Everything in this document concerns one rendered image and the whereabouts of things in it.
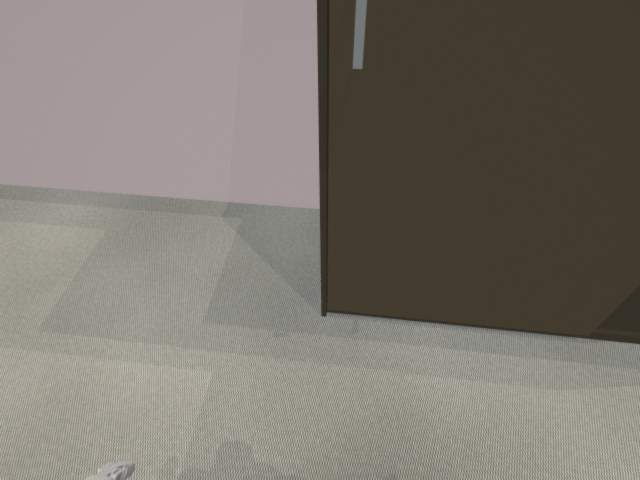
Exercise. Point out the wardrobe door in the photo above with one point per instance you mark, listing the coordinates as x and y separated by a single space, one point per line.
626 316
484 164

